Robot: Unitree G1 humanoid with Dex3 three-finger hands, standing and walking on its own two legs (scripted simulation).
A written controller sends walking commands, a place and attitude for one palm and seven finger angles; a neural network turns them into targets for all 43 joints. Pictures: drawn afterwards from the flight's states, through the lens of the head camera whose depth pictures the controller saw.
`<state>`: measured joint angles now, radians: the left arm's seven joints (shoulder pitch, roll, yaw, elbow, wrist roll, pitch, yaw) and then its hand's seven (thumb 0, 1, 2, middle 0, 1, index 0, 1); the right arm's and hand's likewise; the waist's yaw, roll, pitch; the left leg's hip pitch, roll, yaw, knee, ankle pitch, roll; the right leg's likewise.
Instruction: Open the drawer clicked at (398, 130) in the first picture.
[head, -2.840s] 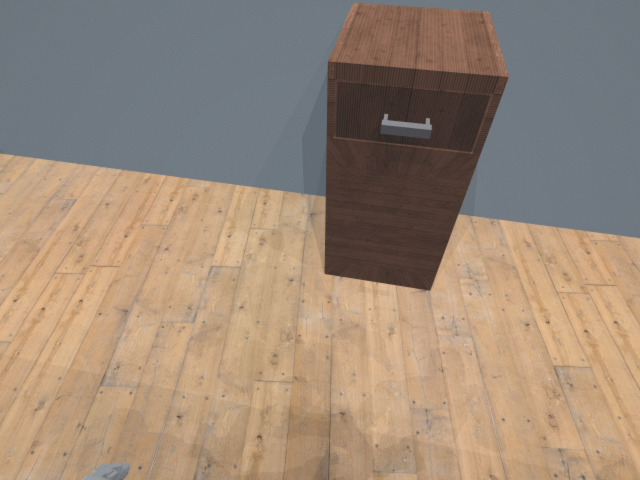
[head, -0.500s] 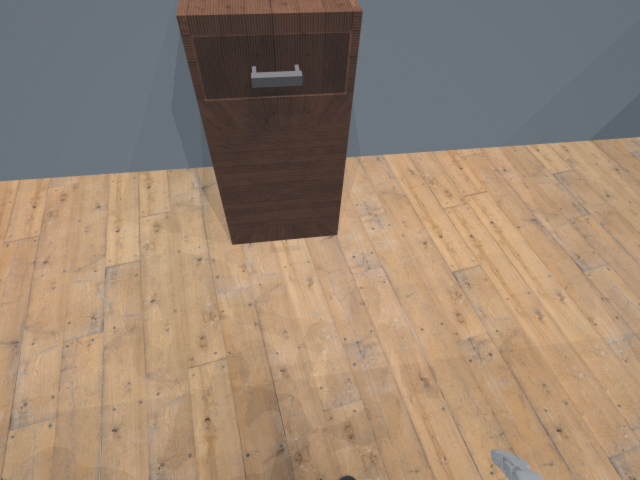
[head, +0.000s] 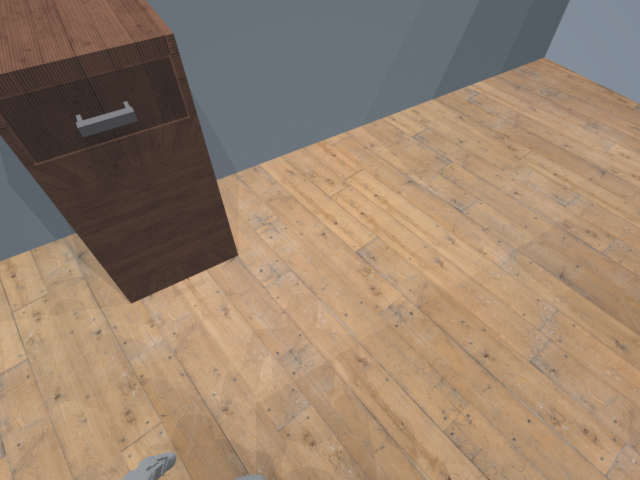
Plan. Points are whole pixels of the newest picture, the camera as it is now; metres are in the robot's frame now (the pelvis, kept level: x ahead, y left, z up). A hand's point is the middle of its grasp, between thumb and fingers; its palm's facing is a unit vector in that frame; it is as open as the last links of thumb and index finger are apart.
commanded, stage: walk to a spot facing it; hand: left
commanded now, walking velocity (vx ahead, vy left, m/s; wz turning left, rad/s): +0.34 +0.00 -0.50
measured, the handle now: (105, 116) +0.85 +0.53 -0.04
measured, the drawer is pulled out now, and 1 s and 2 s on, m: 0.00 0.00 0.00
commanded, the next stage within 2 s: turn to face it in 0.60 s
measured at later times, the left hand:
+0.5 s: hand (189, 394) +0.26 +0.23 -0.16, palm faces -0.23 -0.96 -0.18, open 7.4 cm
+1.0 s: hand (293, 303) +0.43 +0.07 -0.15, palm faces -0.40 -0.91 -0.14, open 7.4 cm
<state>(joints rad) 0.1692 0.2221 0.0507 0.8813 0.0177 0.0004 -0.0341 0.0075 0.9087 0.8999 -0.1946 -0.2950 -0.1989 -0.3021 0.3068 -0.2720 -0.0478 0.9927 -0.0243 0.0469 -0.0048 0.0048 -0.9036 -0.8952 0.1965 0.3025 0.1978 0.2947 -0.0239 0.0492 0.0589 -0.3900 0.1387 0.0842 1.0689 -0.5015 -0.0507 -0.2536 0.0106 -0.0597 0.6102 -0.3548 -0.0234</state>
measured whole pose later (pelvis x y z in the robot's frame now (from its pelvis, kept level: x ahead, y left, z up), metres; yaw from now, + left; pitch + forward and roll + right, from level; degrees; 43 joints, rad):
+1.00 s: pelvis +0.25 -0.02 +0.01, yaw -21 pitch -2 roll -2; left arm 0.09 0.13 0.02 0.95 0.03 0.01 0.01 0.01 0.91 0.90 -0.20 -0.30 -0.20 -0.30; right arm 0.30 -0.15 -0.04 1.02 -0.02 0.04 -0.01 0.00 -0.91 -0.90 0.19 0.30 0.19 0.29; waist -0.06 0.01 0.05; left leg -0.41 0.10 0.09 0.94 -0.44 -0.04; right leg -0.29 -0.05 -0.22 0.53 -0.21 -0.04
